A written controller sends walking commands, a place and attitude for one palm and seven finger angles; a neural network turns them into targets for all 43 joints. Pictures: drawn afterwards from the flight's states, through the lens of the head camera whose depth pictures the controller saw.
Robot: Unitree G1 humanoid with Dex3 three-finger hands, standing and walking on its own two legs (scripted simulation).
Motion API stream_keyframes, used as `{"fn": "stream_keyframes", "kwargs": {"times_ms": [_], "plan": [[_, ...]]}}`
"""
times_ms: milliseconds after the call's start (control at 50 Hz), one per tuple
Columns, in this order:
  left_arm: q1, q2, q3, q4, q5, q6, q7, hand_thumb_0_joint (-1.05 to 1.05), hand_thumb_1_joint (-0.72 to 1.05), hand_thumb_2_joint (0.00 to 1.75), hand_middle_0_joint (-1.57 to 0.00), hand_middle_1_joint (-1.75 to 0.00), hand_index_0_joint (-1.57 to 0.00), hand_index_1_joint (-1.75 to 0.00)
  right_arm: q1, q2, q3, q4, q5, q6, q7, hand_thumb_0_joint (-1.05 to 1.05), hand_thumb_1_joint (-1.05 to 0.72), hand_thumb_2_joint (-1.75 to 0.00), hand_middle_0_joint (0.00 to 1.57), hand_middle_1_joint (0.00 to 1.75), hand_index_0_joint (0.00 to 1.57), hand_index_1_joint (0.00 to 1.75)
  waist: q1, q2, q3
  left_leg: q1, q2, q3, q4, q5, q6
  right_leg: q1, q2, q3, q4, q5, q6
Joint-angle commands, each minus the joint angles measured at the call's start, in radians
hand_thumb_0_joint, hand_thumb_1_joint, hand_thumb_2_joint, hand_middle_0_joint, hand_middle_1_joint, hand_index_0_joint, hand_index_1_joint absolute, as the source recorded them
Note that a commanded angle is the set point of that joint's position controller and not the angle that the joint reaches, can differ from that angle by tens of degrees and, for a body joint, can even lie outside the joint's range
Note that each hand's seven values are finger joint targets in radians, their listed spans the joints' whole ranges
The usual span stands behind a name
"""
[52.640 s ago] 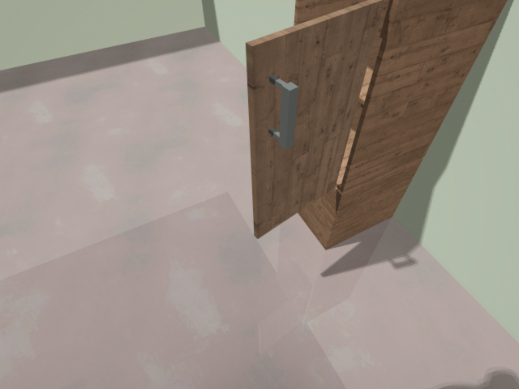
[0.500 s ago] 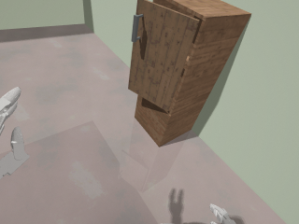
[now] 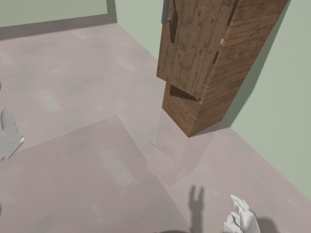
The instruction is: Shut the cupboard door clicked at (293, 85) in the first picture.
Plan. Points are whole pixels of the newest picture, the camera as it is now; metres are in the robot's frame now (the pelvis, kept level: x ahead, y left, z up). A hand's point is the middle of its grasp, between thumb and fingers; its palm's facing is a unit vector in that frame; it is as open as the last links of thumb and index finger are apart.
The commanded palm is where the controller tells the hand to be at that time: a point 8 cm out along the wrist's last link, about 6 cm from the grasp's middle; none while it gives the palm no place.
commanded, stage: stop stepping back and stand still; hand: left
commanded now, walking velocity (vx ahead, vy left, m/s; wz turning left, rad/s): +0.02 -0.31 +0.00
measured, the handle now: (168, 8) +1.10 +0.00 +0.13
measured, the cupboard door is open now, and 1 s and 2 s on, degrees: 20 20 20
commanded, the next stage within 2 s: let the arm hang, fingers relaxed in 0.70 s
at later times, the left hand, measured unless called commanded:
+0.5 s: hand (50, 134) +0.24 +0.21 +0.20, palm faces +0.40 -0.78 -0.48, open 7.4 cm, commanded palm +0.18 +0.27 +0.20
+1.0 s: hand (87, 212) +0.19 +0.18 -0.08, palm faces -0.05 -0.94 -0.34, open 7.4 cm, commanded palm none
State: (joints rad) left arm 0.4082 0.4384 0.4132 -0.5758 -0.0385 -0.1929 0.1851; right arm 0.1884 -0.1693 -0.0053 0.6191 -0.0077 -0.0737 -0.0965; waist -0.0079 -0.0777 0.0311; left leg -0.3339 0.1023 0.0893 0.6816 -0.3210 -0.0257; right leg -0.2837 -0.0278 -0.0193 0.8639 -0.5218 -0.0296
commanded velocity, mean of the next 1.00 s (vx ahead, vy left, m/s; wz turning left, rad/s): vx -0.01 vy -0.03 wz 0.00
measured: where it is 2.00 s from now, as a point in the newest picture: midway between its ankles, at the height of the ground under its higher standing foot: outside the picture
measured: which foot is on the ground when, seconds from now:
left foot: down 0.00-0.28, up 0.30-0.48, down 0.50-1.00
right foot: up 0.00-0.24, down 0.26-1.00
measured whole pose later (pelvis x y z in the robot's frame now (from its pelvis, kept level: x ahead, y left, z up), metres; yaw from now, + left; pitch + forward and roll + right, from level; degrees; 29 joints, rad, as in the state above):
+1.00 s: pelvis +0.02 -0.02 +0.01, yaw -1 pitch +0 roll +1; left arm 0.26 0.26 0.02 0.50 0.03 0.04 0.00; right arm 0.17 -0.28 0.01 0.79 -0.02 -0.01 0.01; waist -0.02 0.06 0.02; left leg -0.31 -0.02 0.07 0.60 -0.29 0.04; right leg -0.34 -0.02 -0.11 0.62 -0.28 -0.05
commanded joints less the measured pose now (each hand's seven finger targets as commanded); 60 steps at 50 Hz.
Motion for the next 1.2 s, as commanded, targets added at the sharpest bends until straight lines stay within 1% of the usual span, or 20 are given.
{"fn": "stream_keyframes", "kwargs": {"times_ms": [0, 60, 200, 220, 260, 280, 300, 380, 460, 500, 520, 540, 660, 760, 780, 840, 900, 940, 1060, 1180], "plan": [[0.044, 0.258, 0.232, -0.26, -0.026, -0.073, -0.014, 0.0, 0.9, 0.9, -0.2, -0.3, -0.2, -0.3, -0.055, -0.152, -0.06, -0.151, -0.014, -0.04, 0.03, 0.0, -0.9, -0.9, 0.2, 0.3, 0.2, 0.3, -0.015, 0.302, -0.125, 0.262, 0.297, -0.437, -0.387, 0.366, 0.177, -0.295, 0.004, 0.038, 0.208, 0.059, 0.028], [0.175, 0.186, 0.205, -0.22, -0.023, -0.056, -0.037, 0.0, 0.9, 0.9, -0.2, -0.3, -0.2, -0.3, -0.043, -0.149, -0.065, -0.151, -0.007, -0.02, 0.06, 0.0, -0.9, -0.9, 0.2, 0.3, 0.2, 0.3, -0.002, 0.341, -0.128, 0.179, 0.231, -0.15, -0.336, 0.442, 0.126, -0.166, 0.011, -0.031, -0.004, 0.198, 0.045], [0.177, 0.17, 0.174, -0.092, -0.021, -0.006, -0.04, 0.0, 0.9, 0.9, -0.2, -0.3, -0.2, -0.3, -0.029, -0.153, -0.058, -0.181, 0.02, -0.01, 0.052, 0.0, -0.9, -0.9, 0.2, 0.3, 0.2, 0.3, 0.004, 0.213, -0.123, -0.019, 0.18, -0.03, -0.217, 0.212, 0.074, 0.165, 0.052, -0.098, -0.365, 0.353, 0.055], [0.154, 0.181, 0.177, -0.103, -0.016, -0.007, -0.032, 0.0, 0.9, 0.9, -0.2, -0.3, -0.2, -0.3, -0.028, -0.146, -0.056, -0.179, 0.025, -0.016, 0.051, 0.0, -0.9, -0.9, 0.2, 0.3, 0.2, 0.3, 0.003, 0.152, -0.147, -0.027, 0.133, -0.007, -0.145, 0.156, 0.057, 0.204, 0.021, -0.057, -0.408, 0.382, 0.044], [0.117, 0.219, 0.185, -0.127, -0.007, -0.016, -0.006, 0.0, 0.9, 0.9, -0.2, -0.3, -0.2, -0.3, -0.031, -0.115, -0.042, -0.18, 0.026, -0.035, 0.041, 0.0, -0.9, -0.9, 0.2, 0.3, 0.2, 0.3, -0.014, -0.039, -0.196, -0.117, -0.044, 0.015, 0.094, -0.09, 0.01, 0.256, -0.185, 0.213, -0.461, 0.791, -0.057], [0.11, 0.219, 0.178, -0.147, -0.003, -0.019, 0.006, 0.0, 0.9, 0.9, -0.2, -0.3, -0.2, -0.3, -0.029, -0.115, -0.044, -0.171, 0.03, -0.043, 0.039, 0.0, -0.9, -0.9, 0.2, 0.3, 0.2, 0.3, 0.0, -0.108, -0.225, -0.15, -0.083, -0.028, 0.227, -0.214, 0.005, 0.278, -0.271, 0.309, -0.479, 0.91, -0.104], [0.095, 0.199, 0.152, -0.184, 0.0, -0.025, 0.011, 0.0, 0.9, 0.9, -0.2, -0.3, -0.2, -0.3, -0.037, -0.127, -0.053, -0.166, 0.034, -0.045, 0.04, 0.0, -0.9, -0.9, 0.2, 0.3, 0.2, 0.3, 0.006, -0.135, -0.249, -0.137, -0.078, -0.075, 0.306, -0.234, 0.01, 0.284, -0.291, 0.315, -0.489, 0.876, -0.094], [0.141, 0.195, 0.186, -0.212, 0.007, -0.047, 0.035, 0.0, 0.9, 0.9, -0.2, -0.3, -0.2, -0.3, -0.086, -0.112, -0.024, -0.157, 0.014, -0.032, 0.018, 0.0, -0.9, -0.9, 0.2, 0.3, 0.2, 0.3, 0.003, -0.002, -0.201, -0.078, -0.06, -0.065, 0.089, -0.112, 0.013, 0.211, -0.226, 0.186, -0.454, 0.638, -0.142], [0.153, 0.169, 0.174, -0.155, -0.001, -0.064, 0.038, 0.0, 0.9, 0.9, -0.2, -0.3, -0.2, -0.3, -0.058, -0.138, -0.042, -0.142, 0.013, -0.02, 0.004, 0.0, -0.9, -0.9, 0.2, 0.3, 0.2, 0.3, -0.01, 0.078, -0.119, 0.129, -0.069, -0.06, -0.237, 0.109, 0.022, 0.056, -0.143, 0.111, -0.472, 0.296, -0.055], [0.165, 0.156, 0.166, -0.109, 0.0, -0.068, 0.031, 0.0, 0.9, 0.9, -0.2, -0.3, -0.2, -0.3, -0.069, -0.17, -0.053, -0.153, 0.02, -0.019, 0.004, 0.0, -0.9, -0.9, 0.2, 0.3, 0.2, 0.3, 0.01, 0.216, -0.071, 0.087, 0.069, -0.227, -0.332, 0.187, 0.074, 0.035, -0.034, 0.072, -0.41, 0.253, 0.009], [0.181, 0.144, 0.156, -0.057, 0.0, -0.062, 0.023, 0.0, 0.9, 0.9, -0.2, -0.3, -0.2, -0.3, -0.063, -0.169, -0.05, -0.155, 0.032, -0.018, 0.008, 0.0, -0.9, -0.9, 0.2, 0.3, 0.2, 0.3, 0.013, 0.202, -0.062, 0.034, 0.09, -0.238, -0.336, 0.2, 0.081, 0.074, -0.009, 0.059, -0.414, 0.281, 0.026], [0.169, 0.146, 0.16, -0.03, 0.002, -0.059, 0.013, 0.0, 0.9, 0.9, -0.2, -0.3, -0.2, -0.3, -0.074, -0.158, -0.041, -0.143, 0.023, -0.025, 0.008, 0.0, -0.9, -0.9, 0.2, 0.3, 0.2, 0.3, 0.006, 0.294, -0.032, -0.022, 0.088, -0.231, -0.364, 0.185, 0.076, 0.093, -0.004, 0.039, -0.403, 0.314, 0.027], [0.067, 0.104, 0.063, -0.025, 0.011, -0.05, -0.007, 0.0, 0.9, 0.9, -0.2, -0.3, -0.2, -0.3, -0.045, -0.162, -0.038, -0.153, 0.027, -0.038, 0.019, 0.0, -0.9, -0.9, 0.2, 0.3, 0.2, 0.3, 0.003, 0.145, -0.086, -0.029, 0.021, -0.14, -0.281, 0.154, 0.05, 0.194, -0.051, 0.091, -0.465, 0.453, 0.015], [0.056, 0.154, 0.096, -0.134, 0.005, -0.044, 0.008, 0.0, 0.9, 0.9, -0.2, -0.3, -0.2, -0.3, -0.05, -0.149, -0.033, -0.162, 0.021, -0.035, 0.023, 0.0, -0.9, -0.9, 0.2, 0.3, 0.2, 0.3, 0.003, 0.07, -0.137, 0.047, -0.035, -0.112, -0.191, 0.073, 0.042, 0.123, -0.14, 0.194, -0.561, 0.301, -0.021], [0.01, -0.019, -0.313, 0.697, 0.093, 0.1, -0.142, 0.0, 0.9, 0.9, -0.2, -0.3, -0.2, -0.3, -0.091, -0.31, -0.066, 0.07, -0.003, -0.076, 0.125, 0.0, -0.9, -0.9, 0.2, 0.3, 0.2, 0.3, -0.045, 0.087, -0.035, 0.023, 0.008, -0.132, -0.041, 0.267, 0.038, -0.034, -0.2, 0.074, -0.404, 0.566, -0.054], [-0.015, -0.06, -0.304, 0.734, 0.068, 0.175, -0.182, 0.0, 0.9, 0.9, -0.2, -0.3, -0.2, -0.3, 0.003, -0.253, -0.057, 0.044, 0.0, 0.009, 0.112, 0.0, -0.9, -0.9, 0.2, 0.3, 0.2, 0.3, -0.013, 0.1, -0.111, 0.025, 0.027, -0.161, -0.128, 0.255, 0.059, -0.036, -0.112, 0.048, -0.355, 0.449, -0.031], [-0.104, -0.04, -0.334, 0.874, 0.069, 0.171, -0.182, 0.0, 0.9, 0.9, -0.2, -0.3, -0.2, -0.3, 0.004, -0.258, -0.04, 0.053, -0.01, 0.031, 0.106, 0.0, -0.9, -0.9, 0.2, 0.3, 0.2, 0.3, -0.012, -0.106, -0.123, 0.027, 0.003, -0.178, -0.124, 0.291, 0.065, 0.027, -0.132, 0.076, -0.364, 0.513, -0.048], [-0.142, -0.042, -0.351, 0.989, 0.066, 0.177, -0.175, 0.0, 0.9, 0.9, -0.2, -0.3, -0.2, -0.3, 0.025, -0.238, -0.03, 0.078, -0.014, 0.049, 0.104, 0.0, -0.9, -0.9, 0.2, 0.3, 0.2, 0.3, -0.019, -0.15, -0.135, 0.073, -0.024, -0.158, -0.125, 0.299, 0.052, 0.036, -0.153, 0.095, -0.376, 0.55, -0.066], [-0.144, -0.088, -0.38, 1.292, 0.052, 0.198, -0.16, 0.0, 0.9, 0.9, -0.2, -0.3, -0.2, -0.3, 0.019, -0.172, 0.006, 0.204, -0.021, 0.072, 0.098, 0.0, -0.9, -0.9, 0.2, 0.3, 0.2, 0.3, 0.014, 0.163, -0.079, 0.005, -0.001, -0.204, -0.32, 0.126, 0.063, 0.133, -0.086, 0.07, -0.444, 0.257, -0.01], [-0.113, -0.127, -0.371, 1.474, 0.052, 0.193, -0.158, 0.0, 0.9, 0.9, -0.2, -0.3, -0.2, -0.3, 0.106, -0.123, -0.004, 0.312, -0.02, 0.085, 0.085, 0.0, -0.9, -0.9, 0.2, 0.3, 0.2, 0.3, 0.008, 0.247, -0.016, -0.018, -0.018, -0.182, -0.378, -0.073, 0.055, 0.139, -0.086, 0.066, -0.528, 0.198, -0.026]]}}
